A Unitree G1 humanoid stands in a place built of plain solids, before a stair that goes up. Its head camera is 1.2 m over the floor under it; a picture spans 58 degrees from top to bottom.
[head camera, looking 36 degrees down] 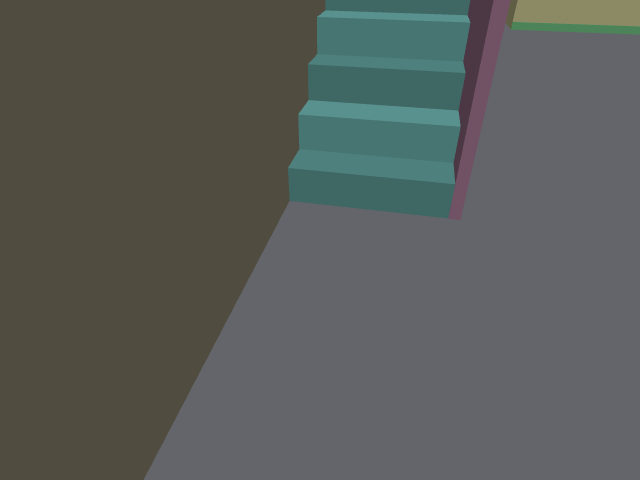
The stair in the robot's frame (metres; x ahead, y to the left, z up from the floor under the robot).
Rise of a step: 0.20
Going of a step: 0.24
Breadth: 0.83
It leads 12 degrees to the right of straight ahead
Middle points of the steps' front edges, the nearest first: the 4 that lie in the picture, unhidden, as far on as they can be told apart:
1.92 -0.24 0.20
2.15 -0.29 0.39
2.38 -0.34 0.59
2.61 -0.39 0.79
